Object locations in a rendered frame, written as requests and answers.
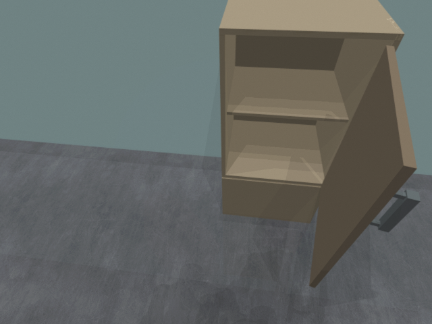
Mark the handle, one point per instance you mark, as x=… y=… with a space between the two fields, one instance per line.
x=406 y=201

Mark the cupboard door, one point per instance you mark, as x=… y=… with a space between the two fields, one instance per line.
x=374 y=160

